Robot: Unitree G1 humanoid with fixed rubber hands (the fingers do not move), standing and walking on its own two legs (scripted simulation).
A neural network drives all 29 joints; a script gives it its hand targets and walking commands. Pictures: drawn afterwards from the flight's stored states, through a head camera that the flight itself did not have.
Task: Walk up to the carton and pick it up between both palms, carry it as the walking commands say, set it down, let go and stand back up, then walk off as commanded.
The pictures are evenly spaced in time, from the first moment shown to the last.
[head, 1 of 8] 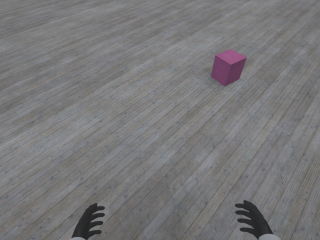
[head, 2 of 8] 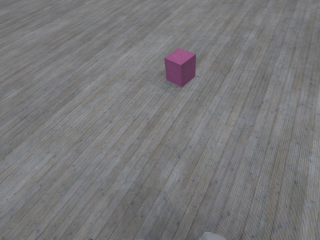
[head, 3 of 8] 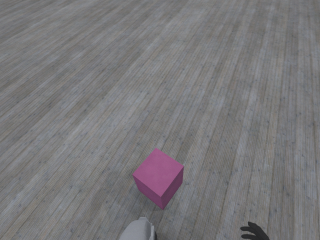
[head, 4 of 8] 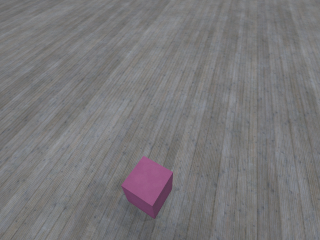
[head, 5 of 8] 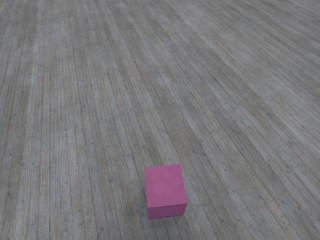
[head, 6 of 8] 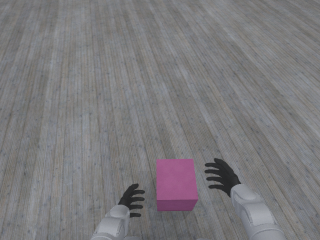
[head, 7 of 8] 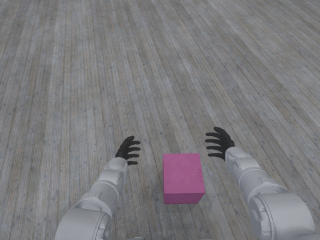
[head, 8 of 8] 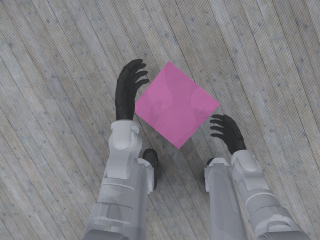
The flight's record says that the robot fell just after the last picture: yes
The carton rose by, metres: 0.06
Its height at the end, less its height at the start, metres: +0.03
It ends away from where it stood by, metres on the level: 0.24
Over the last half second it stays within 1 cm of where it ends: no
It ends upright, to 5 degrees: no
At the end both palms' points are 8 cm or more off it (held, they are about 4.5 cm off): yes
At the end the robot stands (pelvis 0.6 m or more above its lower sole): yes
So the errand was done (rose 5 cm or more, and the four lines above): no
